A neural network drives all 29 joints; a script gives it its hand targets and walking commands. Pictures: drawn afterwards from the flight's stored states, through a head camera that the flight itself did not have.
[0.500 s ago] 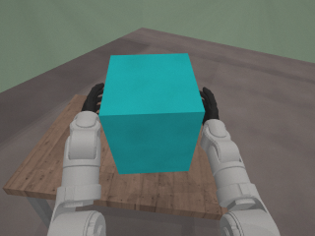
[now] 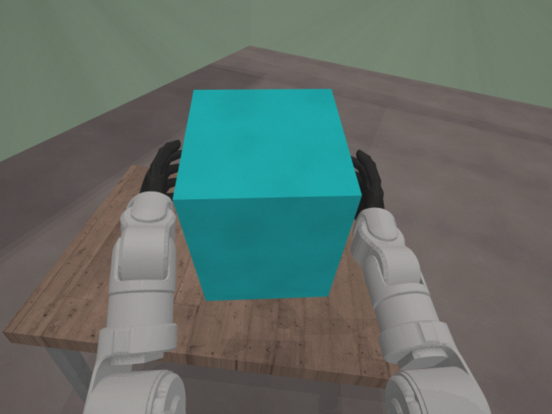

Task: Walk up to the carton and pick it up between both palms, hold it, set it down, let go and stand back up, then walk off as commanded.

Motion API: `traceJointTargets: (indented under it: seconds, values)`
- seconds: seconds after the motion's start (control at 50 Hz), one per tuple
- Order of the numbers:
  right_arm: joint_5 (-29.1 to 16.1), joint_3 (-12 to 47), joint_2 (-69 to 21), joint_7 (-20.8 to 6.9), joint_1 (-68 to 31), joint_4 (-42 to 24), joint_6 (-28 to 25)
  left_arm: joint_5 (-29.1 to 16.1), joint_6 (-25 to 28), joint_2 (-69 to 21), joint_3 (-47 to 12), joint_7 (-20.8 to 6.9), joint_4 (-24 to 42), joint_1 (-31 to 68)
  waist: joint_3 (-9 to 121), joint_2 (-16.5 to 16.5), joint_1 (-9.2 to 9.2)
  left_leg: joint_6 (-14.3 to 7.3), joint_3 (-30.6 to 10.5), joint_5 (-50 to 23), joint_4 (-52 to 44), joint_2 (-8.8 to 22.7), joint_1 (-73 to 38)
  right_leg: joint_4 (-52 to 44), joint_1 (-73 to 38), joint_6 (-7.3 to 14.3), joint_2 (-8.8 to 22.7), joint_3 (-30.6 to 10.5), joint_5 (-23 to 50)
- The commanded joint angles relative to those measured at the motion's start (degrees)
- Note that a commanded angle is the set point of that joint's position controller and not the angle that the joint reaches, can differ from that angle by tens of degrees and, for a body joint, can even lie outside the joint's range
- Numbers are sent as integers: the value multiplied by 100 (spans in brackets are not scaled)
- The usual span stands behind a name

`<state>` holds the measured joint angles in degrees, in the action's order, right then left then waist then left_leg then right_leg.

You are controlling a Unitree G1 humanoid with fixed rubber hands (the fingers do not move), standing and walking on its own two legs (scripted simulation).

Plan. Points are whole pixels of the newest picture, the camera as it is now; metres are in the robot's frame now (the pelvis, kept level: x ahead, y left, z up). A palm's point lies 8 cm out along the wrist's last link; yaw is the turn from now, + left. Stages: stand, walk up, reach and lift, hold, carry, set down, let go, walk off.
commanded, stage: hold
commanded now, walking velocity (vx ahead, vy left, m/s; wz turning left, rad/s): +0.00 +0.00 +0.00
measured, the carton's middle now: (265, 200) +0.40 +0.01 +0.16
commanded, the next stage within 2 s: set down in 0.56 s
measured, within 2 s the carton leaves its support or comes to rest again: neither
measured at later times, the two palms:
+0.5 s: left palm (156, 192) +0.35 +0.16 +0.20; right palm (370, 202) +0.36 -0.13 +0.19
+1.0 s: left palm (157, 187) +0.36 +0.16 +0.20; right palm (376, 189) +0.36 -0.13 +0.22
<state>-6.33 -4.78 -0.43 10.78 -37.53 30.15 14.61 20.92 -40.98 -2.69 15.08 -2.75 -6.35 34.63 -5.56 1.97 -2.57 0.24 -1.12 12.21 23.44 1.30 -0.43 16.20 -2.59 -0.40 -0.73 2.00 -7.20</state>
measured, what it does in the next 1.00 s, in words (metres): stands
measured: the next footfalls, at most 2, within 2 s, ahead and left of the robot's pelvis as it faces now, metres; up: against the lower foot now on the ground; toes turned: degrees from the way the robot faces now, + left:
none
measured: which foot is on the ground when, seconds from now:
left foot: down 0.00-1.00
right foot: down 0.00-1.00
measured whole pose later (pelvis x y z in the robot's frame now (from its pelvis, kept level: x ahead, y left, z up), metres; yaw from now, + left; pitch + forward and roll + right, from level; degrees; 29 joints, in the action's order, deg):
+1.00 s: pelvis +0.01 +0.00 +0.00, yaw +0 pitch -11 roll -2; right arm 1.1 -5.3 -0.4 10.3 -37.5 33.6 5.9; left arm 21.7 -27.9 -2.7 17.9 -5.6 -16.0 34.0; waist -0.4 1.3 -2.6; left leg -0.1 -1.1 12.7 22.9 1.3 -0.6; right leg 15.7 -2.7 -0.4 -0.7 2.1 -7.7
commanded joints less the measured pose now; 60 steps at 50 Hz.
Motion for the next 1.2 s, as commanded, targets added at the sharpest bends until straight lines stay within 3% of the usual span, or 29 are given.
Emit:
traceJointTargets:
  seconds: [0.0,0.02,0.06,0.12,0.2,0.26,0.32,0.34,0.44,0.5,0.54,0.56,0.6,0.66,0.74,0.78,0.82,0.88,0.92,0.98,1.04,1.12,1.16,1.18]
  values:
    - [-390,2225,-2799,-585,-3618,-1883,-436,-1190,570,-3171,-2931,-735,976,3337,2567,-465,-610,338,170,-2237,-481,-266,-597,-74,-510,-1,-309,459,794]
    - [-433,2228,-2812,-563,-3618,-1982,-425,-1141,546,-3133,-2852,-749,933,3244,2491,-400,-586,299,195,-2202,-471,-292,-574,-96,-551,-26,-299,437,874]
    - [-314,2075,-2738,-561,-3401,-1507,-318,-845,414,-2926,-2428,-847,492,2951,1823,-252,-491,199,254,-1770,-657,-316,-322,-162,-595,-35,-270,435,607]
    - [-273,1868,-2660,-554,-3252,-1212,-184,-671,302,-2769,-2115,-1023,347,2967,1461,-234,-559,117,310,-1168,-841,-342,-109,-196,-663,-55,-207,390,415]
    - [-137,1620,-2646,-645,-3561,-1042,-173,-590,287,-2722,-1972,-1100,104,3363,1287,-290,-537,85,341,-418,-1074,-311,187,-272,-492,8,-157,389,-298]
    - [-119,1587,-2807,-708,-3848,-1087,-275,-748,403,-2876,-2117,-1034,267,3748,1595,-317,-477,110,361,-339,-1079,-293,237,-236,-429,31,-175,420,-429]
    - [-243,1905,-3040,-728,-4206,-1681,-476,-1127,614,-3189,-2644,-849,768,4052,2501,-408,-509,215,295,-1105,-803,-296,-107,-97,-427,25,-221,437,120]
    - [-288,1979,-3043,-739,-4219,-1708,-509,-1196,660,-3200,-2728,-788,848,4077,2692,-443,-451,235,268,-1272,-749,-262,-246,-86,-380,40,-245,451,147]
    - [-273,2073,-2973,-703,-3862,-1641,-512,-1198,698,-3245,-2875,-673,729,3726,2585,-489,-529,309,202,-1846,-578,-265,-494,-104,-339,5,-258,450,490]
    - [-196,1931,-2846,-603,-3412,-1232,-336,-741,454,-2878,-2201,-875,190,3045,1539,-113,-480,110,291,-1442,-762,-340,-172,-197,-581,-61,-237,421,452]
    - [-208,1807,-2802,-609,-3344,-1076,-267,-618,388,-2835,-2068,-995,218,3091,1365,-171,-515,107,310,-1235,-843,-346,-122,-232,-605,-63,-205,413,321]
    - [-460,2003,-2830,-551,-3467,-984,-334,-785,483,-2857,-2351,-1044,-113,2933,1399,-241,-493,174,297,-1319,-621,-388,-42,-145,-656,-157,-200,343,430]
    - [-415,1955,-2776,-535,-3565,-940,-318,-707,513,-2773,-2159,-1116,-229,3119,1247,-208,-444,129,290,-1062,-683,-385,121,-159,-651,-158,-187,340,201]
    - [-338,1974,-2931,-585,-3965,-1251,-593,-830,789,-2933,-2393,-1091,68,3635,1900,-369,-358,185,325,-1121,-652,-370,-36,-120,-565,-107,-211,377,169]
    - [-233,2199,-3151,-669,-4169,-1775,-1066,-1270,1313,-3371,-3113,-874,538,3850,2981,-659,-372,345,285,-1820,-419,-331,-541,-70,-383,-28,-237,458,575]
    - [-77,2227,-3252,-714,-4149,-1955,-1335,-1383,1618,-3437,-3295,-780,614,3817,3258,-602,-372,357,309,-1934,-378,-323,-704,-99,-443,-30,-222,472,712]
    - [241,1798,-3099,-746,-3744,-1488,-1512,-1148,1748,-3228,-2911,-814,114,3307,2848,-523,-432,324,360,-1645,-532,-312,-550,-161,-447,-31,-191,498,615]
    - [624,1288,-2797,-765,-2911,-473,-1456,-516,1606,-2733,-1897,-1056,-949,2473,1321,-106,-422,44,479,-526,-965,-355,144,-326,-533,-84,-110,445,18]
    - [735,1027,-2686,-806,-2544,-9,-1319,-228,1492,-2582,-1516,-1258,-1063,2496,771,-59,-430,-60,515,45,-1199,-354,213,-407,-422,-123,-60,441,-510]
    - [790,750,-2608,-859,-2778,-62,-1347,-201,1443,-2677,-1496,-1442,-996,2829,684,-273,-414,-37,533,358,-1356,-300,365,-409,-359,-104,-41,455,-806]
    - [744,880,-2857,-898,-3117,-306,-1691,-454,1770,-2950,-1905,-1288,-466,3371,1365,-466,-323,126,537,-45,-1249,-282,179,-291,-488,-53,-135,532,-507]
    - [579,1603,-3357,-931,-3120,-777,-2198,-994,2564,-3302,-2821,-796,529,3926,3006,-566,-310,394,445,-2038,-572,-296,-775,-81,-575,-30,-181,573,653]
    - [554,1843,-3484,-881,-2863,-846,-2395,-1128,2852,-3330,-3123,-582,692,3800,3467,-599,-376,439,371,-2576,-383,-283,-1050,-34,-587,-47,-168,553,1133]
    - [549,1923,-3389,-860,-2818,-846,-2424,-1094,2838,-3283,-3115,-544,403,3420,3379,-471,-346,431,369,-2713,-372,-281,-992,-18,-700,-60,-164,537,1438]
